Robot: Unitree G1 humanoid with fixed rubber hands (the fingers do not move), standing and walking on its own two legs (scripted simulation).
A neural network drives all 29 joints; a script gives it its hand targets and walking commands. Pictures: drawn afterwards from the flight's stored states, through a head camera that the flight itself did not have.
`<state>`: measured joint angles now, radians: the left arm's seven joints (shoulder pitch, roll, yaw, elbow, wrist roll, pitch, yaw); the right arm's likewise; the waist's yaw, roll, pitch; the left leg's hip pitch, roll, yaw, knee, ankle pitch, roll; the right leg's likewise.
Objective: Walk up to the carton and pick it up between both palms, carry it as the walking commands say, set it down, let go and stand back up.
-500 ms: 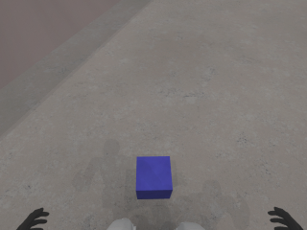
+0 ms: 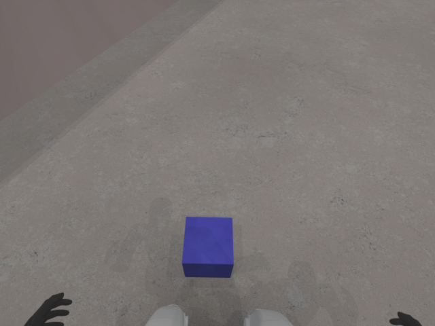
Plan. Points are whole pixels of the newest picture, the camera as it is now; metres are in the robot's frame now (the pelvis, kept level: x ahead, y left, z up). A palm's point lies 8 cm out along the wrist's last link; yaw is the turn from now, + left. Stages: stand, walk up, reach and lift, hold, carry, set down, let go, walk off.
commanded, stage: walk up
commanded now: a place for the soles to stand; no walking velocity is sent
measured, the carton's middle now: (208, 247) +0.47 +0.03 -0.65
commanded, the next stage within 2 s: reach and lift in 1.20 s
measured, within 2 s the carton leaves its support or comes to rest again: neither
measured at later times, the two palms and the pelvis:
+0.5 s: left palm (54, 325) +0.12 +0.30 -0.07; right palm out of the picture +0.10 -0.38 -0.06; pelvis +0.03 -0.03 +0.00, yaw +0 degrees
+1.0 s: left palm (49, 324) +0.13 +0.30 -0.07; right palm out of the picture +0.12 -0.37 -0.06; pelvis +0.03 -0.03 +0.00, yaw +2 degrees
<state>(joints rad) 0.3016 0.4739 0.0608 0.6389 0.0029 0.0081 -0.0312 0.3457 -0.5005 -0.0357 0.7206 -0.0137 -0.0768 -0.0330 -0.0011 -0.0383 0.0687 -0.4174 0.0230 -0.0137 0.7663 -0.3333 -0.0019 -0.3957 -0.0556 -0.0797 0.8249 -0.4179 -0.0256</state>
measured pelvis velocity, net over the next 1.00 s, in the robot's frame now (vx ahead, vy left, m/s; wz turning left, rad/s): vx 0.03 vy -0.03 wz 0.03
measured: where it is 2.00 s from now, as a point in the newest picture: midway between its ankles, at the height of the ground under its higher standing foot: outside the picture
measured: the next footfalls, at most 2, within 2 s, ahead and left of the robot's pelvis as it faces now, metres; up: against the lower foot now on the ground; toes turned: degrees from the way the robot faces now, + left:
none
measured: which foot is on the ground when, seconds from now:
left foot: down 0.00-1.00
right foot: down 0.00-1.00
